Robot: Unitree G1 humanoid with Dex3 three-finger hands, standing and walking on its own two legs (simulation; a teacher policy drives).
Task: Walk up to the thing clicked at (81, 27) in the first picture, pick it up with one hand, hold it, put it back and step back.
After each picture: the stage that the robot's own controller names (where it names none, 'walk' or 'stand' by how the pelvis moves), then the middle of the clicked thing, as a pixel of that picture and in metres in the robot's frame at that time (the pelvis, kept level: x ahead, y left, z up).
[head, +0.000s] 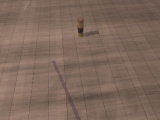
stand; (80, 27) +1.60 +0.04 -0.66
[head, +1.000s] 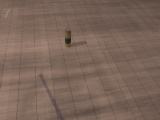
walk; (68, 38) +1.48 +0.10 -0.65
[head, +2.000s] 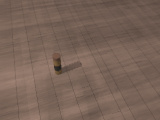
walk; (57, 64) +0.93 +0.19 -0.65
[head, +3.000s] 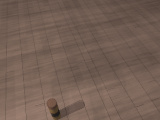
walk; (54, 109) +0.53 +0.23 -0.63
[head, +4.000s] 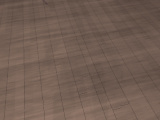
stand; out of the picture +0.36 +0.22 -0.65
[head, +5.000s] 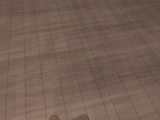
walk; out of the picture +0.37 +0.20 -0.65
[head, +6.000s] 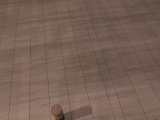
stand; (58, 114) +0.40 +0.20 -0.62
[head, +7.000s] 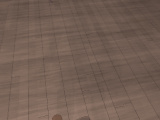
stand; out of the picture +0.41 +0.18 -0.65
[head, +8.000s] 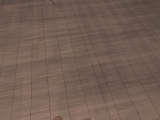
stand; out of the picture +0.41 +0.19 -0.66
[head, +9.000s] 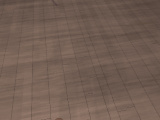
stand; out of the picture +0.40 +0.18 -0.66
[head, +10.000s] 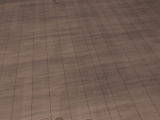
go down; out of the picture +0.40 +0.18 -0.66
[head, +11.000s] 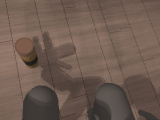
go down; (28, 55) +0.47 +0.21 -0.30
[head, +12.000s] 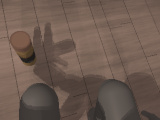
approach; (25, 51) +0.48 +0.22 -0.25
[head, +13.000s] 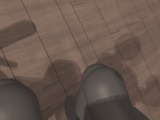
close in; out of the picture +0.47 +0.26 -0.16
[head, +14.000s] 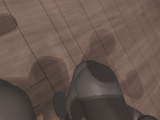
close; out of the picture +0.47 +0.28 -0.16
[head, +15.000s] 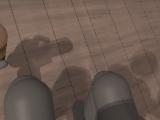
lift; out of the picture +0.39 +0.26 -0.10
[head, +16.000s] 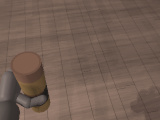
lift; (35, 87) +0.31 +0.16 +0.05
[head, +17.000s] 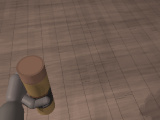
hold; (39, 89) +0.31 +0.15 +0.04
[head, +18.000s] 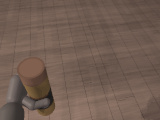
hold; (40, 91) +0.31 +0.16 +0.04
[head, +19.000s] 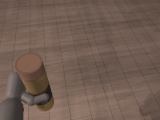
crouch; (38, 86) +0.32 +0.16 +0.04
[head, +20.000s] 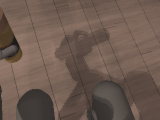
crouch; (2, 39) +0.47 +0.21 -0.04
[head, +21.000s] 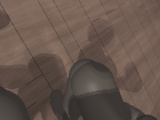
lower; out of the picture +0.46 +0.28 -0.16
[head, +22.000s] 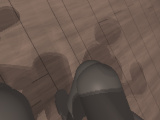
lower; out of the picture +0.46 +0.28 -0.16
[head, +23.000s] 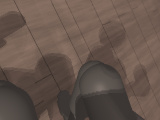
lower; out of the picture +0.44 +0.28 -0.16
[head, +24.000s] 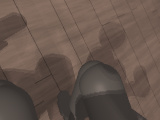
lower; out of the picture +0.44 +0.27 -0.16
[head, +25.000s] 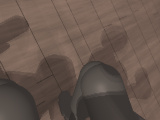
loosen; out of the picture +0.43 +0.28 -0.16
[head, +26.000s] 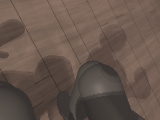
withdraw; out of the picture +0.44 +0.27 -0.17
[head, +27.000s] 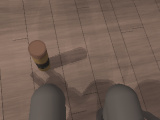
walk; (41, 58) +0.47 +0.21 -0.29
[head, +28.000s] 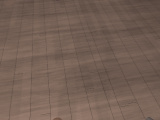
stand; out of the picture +0.39 +0.17 -0.59
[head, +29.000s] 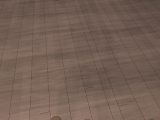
stand; out of the picture +0.40 +0.18 -0.60
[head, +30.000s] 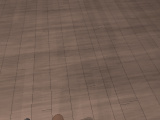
stand; out of the picture +0.39 +0.17 -0.60
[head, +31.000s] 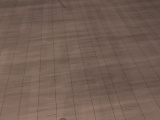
stand; out of the picture +0.41 +0.17 -0.66
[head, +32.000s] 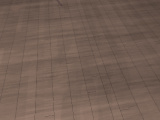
stand; out of the picture +0.39 +0.18 -0.66
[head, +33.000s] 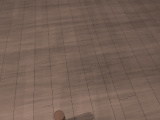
walk; out of the picture +0.39 +0.18 -0.65
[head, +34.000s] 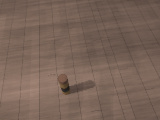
walk; (64, 85) +0.60 +0.18 -0.63
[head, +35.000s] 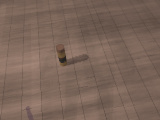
walk; (61, 55) +0.90 +0.24 -0.63
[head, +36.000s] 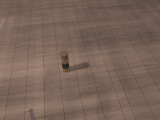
stand; (65, 62) +0.99 +0.19 -0.65
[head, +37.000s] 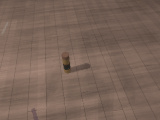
stand; (66, 63) +1.02 +0.19 -0.66
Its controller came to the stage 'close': yes
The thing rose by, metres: 0.68
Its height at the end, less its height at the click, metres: +0.00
